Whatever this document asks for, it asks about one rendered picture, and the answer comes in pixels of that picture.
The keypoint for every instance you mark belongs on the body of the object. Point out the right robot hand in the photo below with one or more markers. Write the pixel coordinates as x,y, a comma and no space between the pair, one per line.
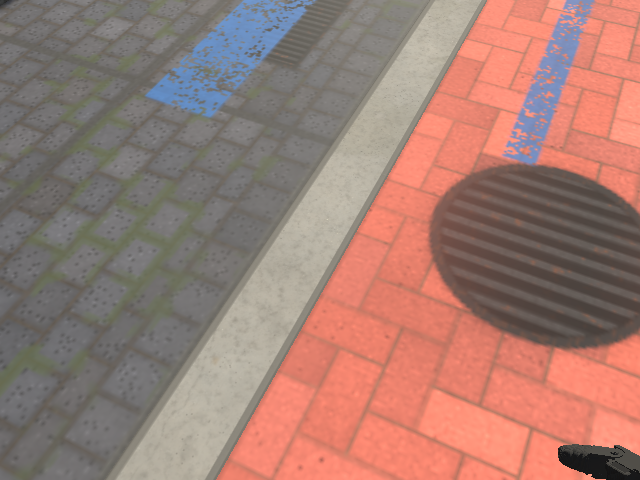
616,463

